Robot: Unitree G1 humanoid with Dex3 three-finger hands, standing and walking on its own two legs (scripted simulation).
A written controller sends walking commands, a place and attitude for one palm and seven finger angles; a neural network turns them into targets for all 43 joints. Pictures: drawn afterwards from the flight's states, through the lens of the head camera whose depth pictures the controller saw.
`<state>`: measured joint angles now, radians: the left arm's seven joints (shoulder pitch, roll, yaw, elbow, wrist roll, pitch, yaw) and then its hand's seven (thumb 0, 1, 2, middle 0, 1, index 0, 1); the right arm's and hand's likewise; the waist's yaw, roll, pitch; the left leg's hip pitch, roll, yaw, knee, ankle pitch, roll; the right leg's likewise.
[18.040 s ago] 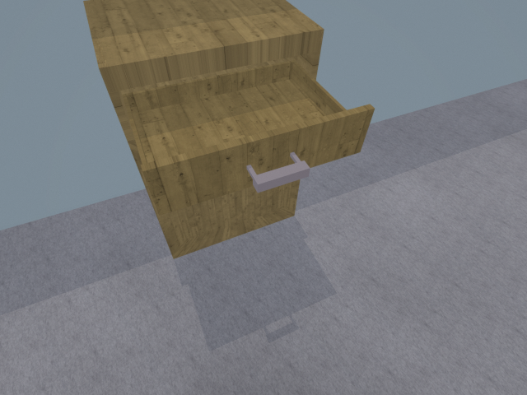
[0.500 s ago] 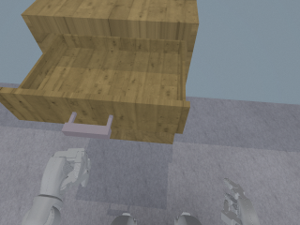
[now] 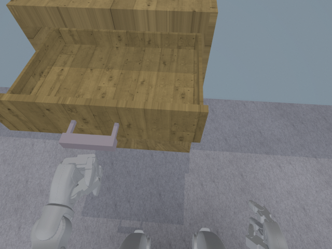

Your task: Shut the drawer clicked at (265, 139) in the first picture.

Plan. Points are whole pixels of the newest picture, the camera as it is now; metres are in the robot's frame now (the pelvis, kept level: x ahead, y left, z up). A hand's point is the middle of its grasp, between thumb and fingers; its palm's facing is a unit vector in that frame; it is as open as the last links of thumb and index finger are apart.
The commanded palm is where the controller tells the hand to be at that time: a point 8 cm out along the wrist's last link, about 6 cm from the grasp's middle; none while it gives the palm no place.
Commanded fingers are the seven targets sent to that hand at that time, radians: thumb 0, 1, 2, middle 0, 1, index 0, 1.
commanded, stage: bring the fist close to the handle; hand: left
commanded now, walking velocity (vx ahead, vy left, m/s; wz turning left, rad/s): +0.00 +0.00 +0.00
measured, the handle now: (91, 133) +0.38 +0.20 +0.04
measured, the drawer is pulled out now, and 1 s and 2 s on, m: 0.29 0.23 0.10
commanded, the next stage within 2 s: push the drawer shut in 0.10 s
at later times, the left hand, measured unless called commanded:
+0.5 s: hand (100, 168) +0.29 +0.16 +0.04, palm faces -0.07 -1.00 -0.06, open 3.3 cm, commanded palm +0.28 +0.22 +0.05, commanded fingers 0.00 0.90 0.90 -1.40 -1.60 -1.40 -1.60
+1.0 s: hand (105, 143) +0.35 +0.16 +0.04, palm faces -0.07 -1.00 -0.05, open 3.0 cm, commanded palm +0.34 +0.21 +0.05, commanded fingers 0.00 0.90 0.90 -1.40 -1.60 -1.40 -1.60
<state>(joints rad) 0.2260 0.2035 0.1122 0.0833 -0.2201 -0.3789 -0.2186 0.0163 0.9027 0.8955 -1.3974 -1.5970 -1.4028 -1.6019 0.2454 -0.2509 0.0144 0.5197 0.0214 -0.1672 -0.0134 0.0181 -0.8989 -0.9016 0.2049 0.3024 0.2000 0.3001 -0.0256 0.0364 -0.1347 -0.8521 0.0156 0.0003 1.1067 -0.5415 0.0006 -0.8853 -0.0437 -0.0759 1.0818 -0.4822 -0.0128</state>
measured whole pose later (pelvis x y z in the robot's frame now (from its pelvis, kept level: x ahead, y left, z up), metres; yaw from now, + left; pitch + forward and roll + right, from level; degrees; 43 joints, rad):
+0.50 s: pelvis +0.00 +0.00 +0.00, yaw +0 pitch +17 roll -1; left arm 0.10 0.22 0.12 0.16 -0.21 -0.36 -0.22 0.02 0.90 0.90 -1.40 -1.60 -1.40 -1.60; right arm 0.22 -0.25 0.02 0.52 0.02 -0.15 -0.02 0.02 -0.90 -0.90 0.20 0.30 0.20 0.30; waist -0.03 0.04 -0.14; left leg -0.87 0.02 -0.01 1.13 -0.55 -0.01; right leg -0.90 -0.04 -0.09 1.10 -0.49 -0.02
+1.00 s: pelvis -0.01 +0.00 +0.00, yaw +0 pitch +17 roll -1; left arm -0.24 0.25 0.16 0.49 -0.19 -0.38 -0.21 -0.03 0.84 0.92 -1.40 -1.60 -1.40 -1.60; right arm 0.24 -0.26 0.02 0.59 0.03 -0.12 -0.03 0.02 -0.90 -0.90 0.20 0.30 0.20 0.30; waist -0.05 0.03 -0.12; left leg -0.89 0.01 -0.01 1.10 -0.51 0.00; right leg -0.92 -0.05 -0.08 1.07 -0.45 -0.01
